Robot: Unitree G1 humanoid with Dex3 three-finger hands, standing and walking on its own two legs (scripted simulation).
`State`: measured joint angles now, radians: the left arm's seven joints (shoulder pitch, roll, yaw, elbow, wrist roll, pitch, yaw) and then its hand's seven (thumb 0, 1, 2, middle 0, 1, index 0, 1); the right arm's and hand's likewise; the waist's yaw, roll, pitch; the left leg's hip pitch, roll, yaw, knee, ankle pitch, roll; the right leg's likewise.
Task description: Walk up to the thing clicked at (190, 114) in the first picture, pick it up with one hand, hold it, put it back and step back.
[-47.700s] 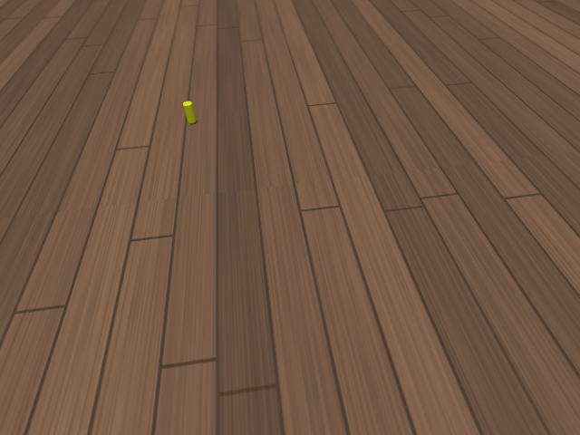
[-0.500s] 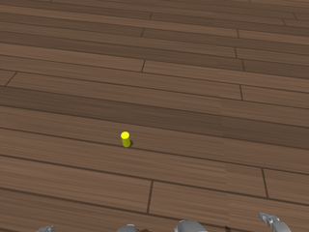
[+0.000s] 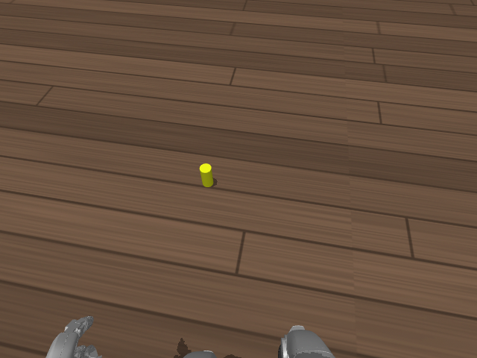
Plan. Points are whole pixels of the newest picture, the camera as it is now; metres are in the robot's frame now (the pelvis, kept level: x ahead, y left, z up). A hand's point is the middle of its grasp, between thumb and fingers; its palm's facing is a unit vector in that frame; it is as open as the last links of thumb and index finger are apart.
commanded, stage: step back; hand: left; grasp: from above
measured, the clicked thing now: (206, 175) +0.93 +0.19 -0.69
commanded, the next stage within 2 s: stand in 1.48 s
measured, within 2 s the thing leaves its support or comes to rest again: neither
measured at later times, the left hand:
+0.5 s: hand out of the picture -0.10 +0.24 -0.12, palm faces -0.02 -0.90 -0.43, open 7.4 cm
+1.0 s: hand out of the picture -0.13 +0.23 -0.13, palm faces +0.03 -0.93 -0.38, open 7.4 cm
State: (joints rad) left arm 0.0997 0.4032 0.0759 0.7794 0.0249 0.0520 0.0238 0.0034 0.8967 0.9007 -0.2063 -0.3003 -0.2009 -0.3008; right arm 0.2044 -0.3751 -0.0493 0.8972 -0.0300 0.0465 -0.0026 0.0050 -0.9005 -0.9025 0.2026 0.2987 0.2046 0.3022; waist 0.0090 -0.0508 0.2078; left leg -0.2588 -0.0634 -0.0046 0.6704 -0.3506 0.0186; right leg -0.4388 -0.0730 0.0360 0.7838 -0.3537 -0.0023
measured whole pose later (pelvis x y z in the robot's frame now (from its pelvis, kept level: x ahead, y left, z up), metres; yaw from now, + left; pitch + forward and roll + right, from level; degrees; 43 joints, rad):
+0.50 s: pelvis -0.17 -0.03 +0.01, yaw -3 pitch -3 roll +2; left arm 0.23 0.35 0.07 0.90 0.05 0.02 0.00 0.00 0.90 0.90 -0.21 -0.30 -0.20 -0.30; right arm 0.19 -0.42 -0.05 0.90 -0.02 0.05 -0.01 0.00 -0.90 -0.90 0.20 0.30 0.20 0.30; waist 0.04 0.03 0.11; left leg -0.47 -0.08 -0.12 1.06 -0.43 -0.02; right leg -0.28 -0.02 0.00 0.65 -0.33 -0.03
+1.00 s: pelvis -0.18 -0.04 +0.01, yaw +0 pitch -3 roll +0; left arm 0.23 0.36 0.07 0.98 0.04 -0.04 -0.02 0.00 0.90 0.90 -0.20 -0.30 -0.20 -0.30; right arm 0.22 -0.38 -0.05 0.98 -0.03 0.01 0.02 0.00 -0.90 -0.90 0.20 0.30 0.21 0.30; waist 0.02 0.03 0.06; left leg -0.33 -0.01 -0.07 0.86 -0.48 0.01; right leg -0.24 0.01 -0.05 0.59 -0.30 -0.04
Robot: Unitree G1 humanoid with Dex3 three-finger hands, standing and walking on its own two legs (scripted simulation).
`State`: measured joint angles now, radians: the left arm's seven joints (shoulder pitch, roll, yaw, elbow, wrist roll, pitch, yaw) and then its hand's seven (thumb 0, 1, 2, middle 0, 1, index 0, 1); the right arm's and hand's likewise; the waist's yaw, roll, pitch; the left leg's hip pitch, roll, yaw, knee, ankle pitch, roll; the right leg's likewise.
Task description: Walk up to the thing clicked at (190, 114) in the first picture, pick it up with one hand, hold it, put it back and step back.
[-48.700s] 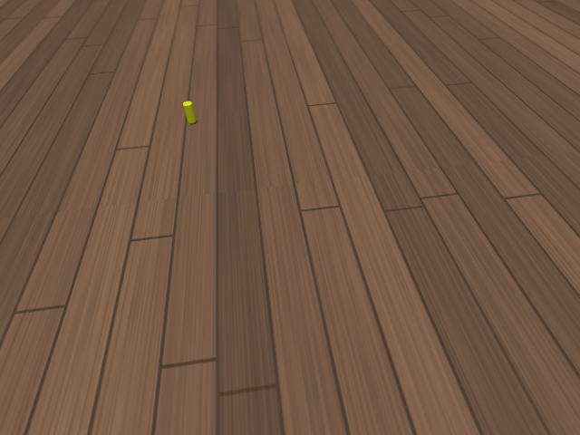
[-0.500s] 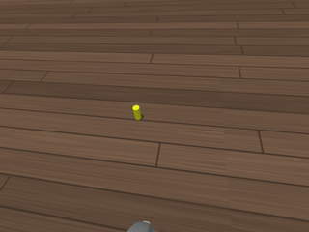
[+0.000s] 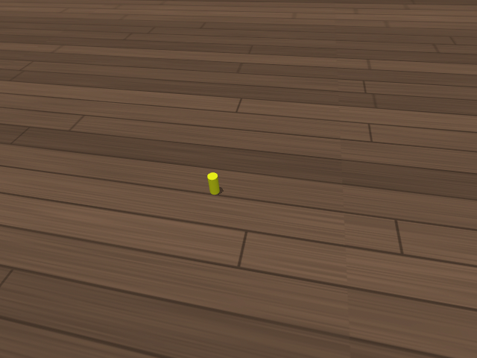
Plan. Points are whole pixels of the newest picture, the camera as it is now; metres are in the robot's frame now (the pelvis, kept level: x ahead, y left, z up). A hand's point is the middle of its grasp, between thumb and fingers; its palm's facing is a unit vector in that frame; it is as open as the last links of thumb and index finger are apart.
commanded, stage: step back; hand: left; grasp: from above
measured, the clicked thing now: (213, 183) +1.11 +0.22 -0.70
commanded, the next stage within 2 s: stand in 0.48 s
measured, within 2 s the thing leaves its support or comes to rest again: neither
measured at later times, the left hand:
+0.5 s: hand out of the picture +0.12 +0.29 -0.15, palm faces +0.00 -0.94 -0.35, open 7.4 cm
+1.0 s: hand out of the picture +0.13 +0.27 -0.14, palm faces -0.05 -0.94 -0.34, open 7.4 cm
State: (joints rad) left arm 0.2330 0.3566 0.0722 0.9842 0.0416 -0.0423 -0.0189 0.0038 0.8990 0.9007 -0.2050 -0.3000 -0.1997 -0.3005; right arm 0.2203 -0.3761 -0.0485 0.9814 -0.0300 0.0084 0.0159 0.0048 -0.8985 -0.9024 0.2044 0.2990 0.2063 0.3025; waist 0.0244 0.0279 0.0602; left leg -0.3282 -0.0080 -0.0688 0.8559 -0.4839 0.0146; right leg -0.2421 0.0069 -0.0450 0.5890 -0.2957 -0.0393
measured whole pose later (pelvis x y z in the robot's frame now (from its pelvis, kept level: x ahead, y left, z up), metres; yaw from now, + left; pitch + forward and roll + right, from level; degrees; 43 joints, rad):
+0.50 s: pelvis +0.04 +0.03 +0.01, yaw -1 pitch -3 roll -1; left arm 0.13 0.37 0.03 1.07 0.01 -0.02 0.00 0.00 0.90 0.90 -0.20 -0.30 -0.20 -0.30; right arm 0.03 -0.32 -0.01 1.06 -0.01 -0.01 0.01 0.00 -0.90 -0.90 0.20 0.30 0.21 0.30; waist 0.03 0.00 0.08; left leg -0.25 0.05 0.04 0.53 -0.23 -0.01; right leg -0.16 -0.01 0.00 0.50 -0.30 0.02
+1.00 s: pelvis +0.04 +0.02 +0.02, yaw -1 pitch -3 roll +0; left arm 0.09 0.35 0.00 1.14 0.01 -0.02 -0.01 0.00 0.90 0.90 -0.20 -0.30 -0.20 -0.30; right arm 0.09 -0.35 -0.01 1.17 -0.01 -0.02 0.02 0.00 -0.90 -0.90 0.20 0.30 0.20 0.30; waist -0.01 0.00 0.06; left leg -0.16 0.04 0.05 0.33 -0.13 -0.01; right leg -0.07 -0.02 0.00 0.33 -0.21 0.02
